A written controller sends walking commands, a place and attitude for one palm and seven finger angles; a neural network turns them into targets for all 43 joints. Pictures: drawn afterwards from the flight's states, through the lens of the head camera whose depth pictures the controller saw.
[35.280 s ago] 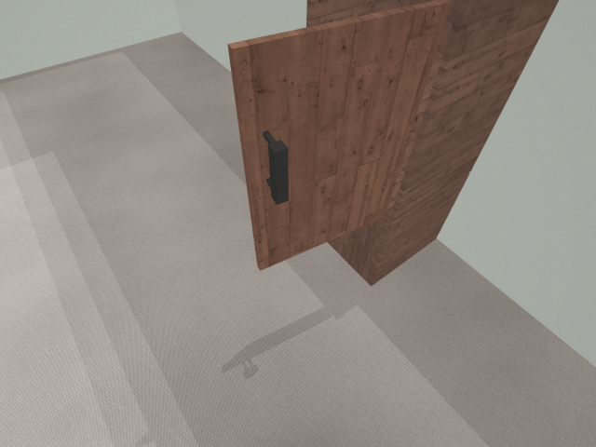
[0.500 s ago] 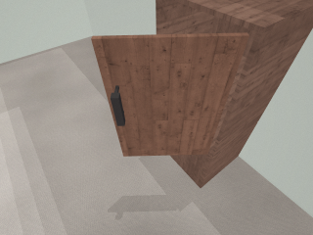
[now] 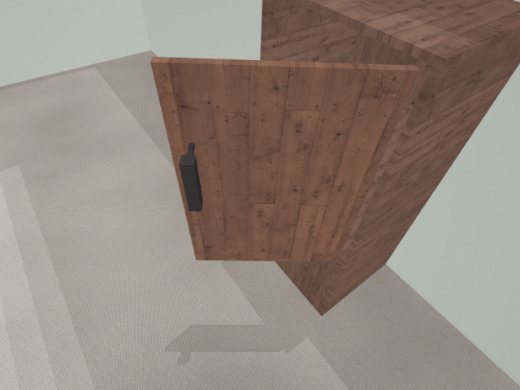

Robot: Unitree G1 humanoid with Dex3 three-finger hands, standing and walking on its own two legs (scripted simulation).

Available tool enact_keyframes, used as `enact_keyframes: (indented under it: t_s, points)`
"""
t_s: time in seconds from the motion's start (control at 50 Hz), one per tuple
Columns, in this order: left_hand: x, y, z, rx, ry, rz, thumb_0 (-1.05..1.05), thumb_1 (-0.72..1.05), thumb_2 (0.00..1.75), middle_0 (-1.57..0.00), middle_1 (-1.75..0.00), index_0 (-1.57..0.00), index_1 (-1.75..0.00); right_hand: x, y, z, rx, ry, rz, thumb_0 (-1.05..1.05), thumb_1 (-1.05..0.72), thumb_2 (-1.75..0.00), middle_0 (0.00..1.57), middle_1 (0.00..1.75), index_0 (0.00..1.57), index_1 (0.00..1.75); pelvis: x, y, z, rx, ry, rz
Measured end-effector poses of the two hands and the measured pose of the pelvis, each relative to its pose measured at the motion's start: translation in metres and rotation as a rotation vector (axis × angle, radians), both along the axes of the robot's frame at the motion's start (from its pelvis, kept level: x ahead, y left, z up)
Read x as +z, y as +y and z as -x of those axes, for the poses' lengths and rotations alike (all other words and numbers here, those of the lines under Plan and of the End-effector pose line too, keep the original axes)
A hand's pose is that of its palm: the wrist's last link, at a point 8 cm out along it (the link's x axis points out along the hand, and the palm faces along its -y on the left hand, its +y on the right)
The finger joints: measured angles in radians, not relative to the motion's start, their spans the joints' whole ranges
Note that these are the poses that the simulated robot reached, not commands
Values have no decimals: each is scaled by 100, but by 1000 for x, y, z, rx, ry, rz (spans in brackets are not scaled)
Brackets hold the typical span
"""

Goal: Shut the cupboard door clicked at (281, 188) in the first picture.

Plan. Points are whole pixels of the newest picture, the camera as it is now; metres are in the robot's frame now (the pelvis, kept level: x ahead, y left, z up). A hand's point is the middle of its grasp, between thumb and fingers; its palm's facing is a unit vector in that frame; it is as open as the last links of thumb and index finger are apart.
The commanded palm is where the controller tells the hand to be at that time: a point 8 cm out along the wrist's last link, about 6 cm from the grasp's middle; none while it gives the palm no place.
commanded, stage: shuffle to correct the standing spot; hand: left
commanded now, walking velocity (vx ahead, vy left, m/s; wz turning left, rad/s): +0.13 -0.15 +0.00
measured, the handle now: (193, 177) +0.49 +0.16 +0.03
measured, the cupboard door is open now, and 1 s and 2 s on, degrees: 54 54 54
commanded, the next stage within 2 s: come to a stop and stand still in 0.14 s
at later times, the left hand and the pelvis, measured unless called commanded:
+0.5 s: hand out of the picture +0.02 +0.13 -0.19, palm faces +0.07 -0.99 -0.16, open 7.4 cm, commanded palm none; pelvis +0.06 -0.02 +0.00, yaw +0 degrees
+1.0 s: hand out of the picture +0.08 +0.20 -0.16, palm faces +0.02 -0.97 -0.25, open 7.4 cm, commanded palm none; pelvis +0.01 +0.01 +0.00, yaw +0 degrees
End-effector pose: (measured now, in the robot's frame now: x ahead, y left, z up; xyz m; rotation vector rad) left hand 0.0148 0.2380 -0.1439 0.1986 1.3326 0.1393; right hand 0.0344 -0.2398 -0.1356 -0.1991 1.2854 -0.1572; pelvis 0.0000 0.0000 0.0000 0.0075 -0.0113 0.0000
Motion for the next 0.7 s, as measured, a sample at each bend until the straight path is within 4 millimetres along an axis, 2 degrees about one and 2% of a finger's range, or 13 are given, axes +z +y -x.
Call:
enact_keyframes:
  t_s: [0.14,0.24,0.3,0.4,0.46,0.52,0.62,0.7]
  points:
    - [-6,-16,9,35,59,24,1,91,90,-20,-30,-20,-30,-8,2,2,-6,63,-26,0,-91,-90,20,30,20,30,-4,-10,-17,14,18,-4]
    - [-10,-32,18,66,116,35,1,91,90,-20,-30,-20,-30,-15,-3,-3,-19,94,-29,0,-90,-90,20,30,20,30,-9,-21,-32,14,28,9]
    - [-15,-40,24,94,144,46,1,91,90,-20,-30,-20,-30,-16,-8,-13,-17,107,-14,0,-91,-90,20,30,20,30,-12,-24,-42,26,26,20]
    - [-21,-53,28,120,204,79,1,91,90,-20,-30,-20,-30,-12,-7,-44,-12,80,16,0,-91,-90,20,30,20,30,-13,-22,-58,21,10,15]
    - [-17,-55,17,122,203,83,1,91,90,-20,-30,-20,-30,-5,-7,-58,-13,41,17,0,-92,-90,20,30,20,30,-7,-21,-64,13,4,7]
    - [-12,-52,-5,113,149,60,1,91,90,-20,-30,-20,-30,-6,-9,-69,-6,19,6,0,-92,-90,20,30,20,30,-4,-23,-63,12,1,-3]
    - [-5,-44,-38,82,30,6,1,91,90,-20,-30,-20,-30,-10,-14,-79,-8,-4,-20,0,-92,-90,20,30,20,30,-5,-30,-56,13,22,-8]
    - [-2,-37,-50,57,-23,-9,1,91,90,-20,-30,-20,-30,-9,-12,-82,-10,-23,-26,0,-91,-90,20,30,20,30,-5,-28,-50,15,18,-2]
